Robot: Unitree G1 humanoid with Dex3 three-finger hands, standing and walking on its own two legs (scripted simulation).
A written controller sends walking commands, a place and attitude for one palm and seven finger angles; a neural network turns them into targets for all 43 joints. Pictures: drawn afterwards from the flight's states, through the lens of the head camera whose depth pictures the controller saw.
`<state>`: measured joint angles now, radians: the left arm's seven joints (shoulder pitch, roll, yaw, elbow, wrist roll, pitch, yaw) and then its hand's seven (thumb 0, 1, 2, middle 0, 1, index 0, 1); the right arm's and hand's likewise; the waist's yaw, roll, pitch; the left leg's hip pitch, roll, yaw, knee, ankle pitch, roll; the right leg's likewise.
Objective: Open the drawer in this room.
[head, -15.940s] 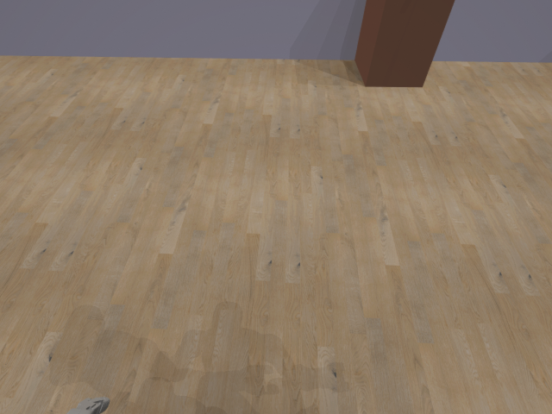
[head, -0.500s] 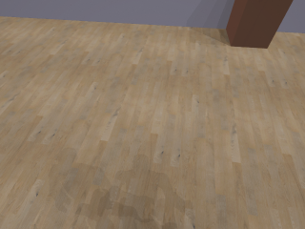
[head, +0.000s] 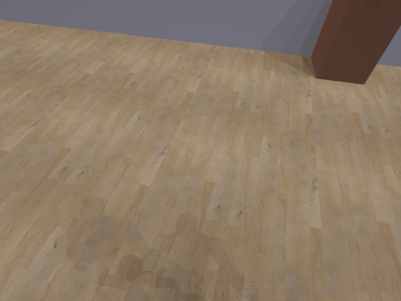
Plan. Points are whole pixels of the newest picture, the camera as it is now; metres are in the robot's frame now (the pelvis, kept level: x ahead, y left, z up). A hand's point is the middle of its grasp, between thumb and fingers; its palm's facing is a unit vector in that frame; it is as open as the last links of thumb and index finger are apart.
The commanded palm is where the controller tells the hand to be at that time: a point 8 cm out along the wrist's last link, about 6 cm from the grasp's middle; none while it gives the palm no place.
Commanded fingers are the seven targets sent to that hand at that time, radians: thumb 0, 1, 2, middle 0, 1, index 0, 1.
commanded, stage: turn or walk to find it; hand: left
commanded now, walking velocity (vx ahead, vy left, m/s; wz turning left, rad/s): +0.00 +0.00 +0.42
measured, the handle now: out of the picture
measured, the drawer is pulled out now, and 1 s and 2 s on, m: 0.00 0.00 0.00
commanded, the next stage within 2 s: stand and wait in 0.18 s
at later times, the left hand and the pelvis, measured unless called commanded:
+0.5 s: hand out of the picture +0.01 +0.20 -0.17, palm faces +0.18 -0.95 -0.24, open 7.4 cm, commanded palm none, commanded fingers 0.00 0.90 0.90 -0.20 -0.30 -0.20 -0.30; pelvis -0.01 -0.01 +0.00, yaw +11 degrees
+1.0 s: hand out of the picture -0.09 +0.18 -0.19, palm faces +0.42 -0.87 -0.24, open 7.4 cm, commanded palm none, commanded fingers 0.00 0.90 0.90 -0.20 -0.30 -0.20 -0.30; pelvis -0.02 -0.01 -0.01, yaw +24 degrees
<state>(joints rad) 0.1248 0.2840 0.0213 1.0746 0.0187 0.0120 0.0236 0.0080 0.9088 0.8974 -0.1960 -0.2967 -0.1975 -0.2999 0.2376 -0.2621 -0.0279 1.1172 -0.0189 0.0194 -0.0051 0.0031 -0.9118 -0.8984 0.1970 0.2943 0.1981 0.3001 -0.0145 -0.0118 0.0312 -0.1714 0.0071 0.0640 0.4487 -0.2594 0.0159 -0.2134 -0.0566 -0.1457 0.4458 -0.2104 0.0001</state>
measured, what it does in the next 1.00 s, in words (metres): steps on the spot, turning left: right foot, then left foot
